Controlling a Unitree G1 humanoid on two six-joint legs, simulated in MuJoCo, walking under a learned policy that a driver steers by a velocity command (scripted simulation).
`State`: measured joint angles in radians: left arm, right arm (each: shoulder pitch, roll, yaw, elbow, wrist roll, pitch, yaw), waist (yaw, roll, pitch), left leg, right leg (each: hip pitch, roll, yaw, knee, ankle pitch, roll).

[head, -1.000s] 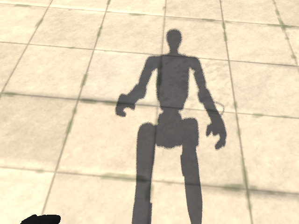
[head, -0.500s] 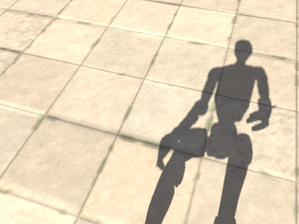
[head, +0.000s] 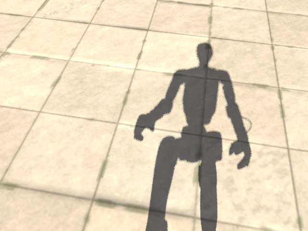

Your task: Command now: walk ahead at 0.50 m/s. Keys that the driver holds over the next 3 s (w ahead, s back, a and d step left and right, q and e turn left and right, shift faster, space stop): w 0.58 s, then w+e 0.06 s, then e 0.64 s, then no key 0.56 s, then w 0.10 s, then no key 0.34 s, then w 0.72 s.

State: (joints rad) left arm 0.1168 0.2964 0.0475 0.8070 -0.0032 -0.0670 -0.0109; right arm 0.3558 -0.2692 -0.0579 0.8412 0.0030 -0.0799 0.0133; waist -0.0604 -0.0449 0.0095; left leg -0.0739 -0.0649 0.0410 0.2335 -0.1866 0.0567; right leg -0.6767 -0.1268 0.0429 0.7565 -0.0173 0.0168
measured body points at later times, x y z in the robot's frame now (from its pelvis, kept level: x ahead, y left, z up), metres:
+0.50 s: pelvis +0.27 -0.07 +0.00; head +0.30 -0.07 +0.45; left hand +0.30 +0.21 -0.12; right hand +0.44 -0.33 -0.11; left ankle +0.41 +0.12 -0.68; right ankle +0.25 -0.15 -0.75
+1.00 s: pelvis +0.49 +0.00 +0.00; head +0.53 +0.00 +0.44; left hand +0.65 +0.27 -0.13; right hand +0.56 -0.29 -0.12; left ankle +0.54 +0.09 -0.75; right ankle +0.52 -0.15 -0.69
